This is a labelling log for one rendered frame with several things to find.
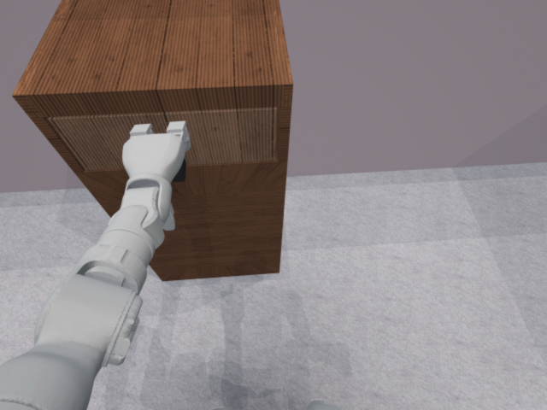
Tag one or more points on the cabinet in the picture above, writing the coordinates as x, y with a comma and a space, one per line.
148, 56

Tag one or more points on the handle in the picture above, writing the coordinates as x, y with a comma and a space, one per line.
180, 176

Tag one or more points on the drawer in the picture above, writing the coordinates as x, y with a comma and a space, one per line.
217, 136

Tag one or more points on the robot left upper arm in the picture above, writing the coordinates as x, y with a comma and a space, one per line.
91, 324

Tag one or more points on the robot left forearm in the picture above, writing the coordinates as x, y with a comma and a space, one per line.
127, 245

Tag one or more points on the left robot hand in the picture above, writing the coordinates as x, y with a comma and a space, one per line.
161, 154

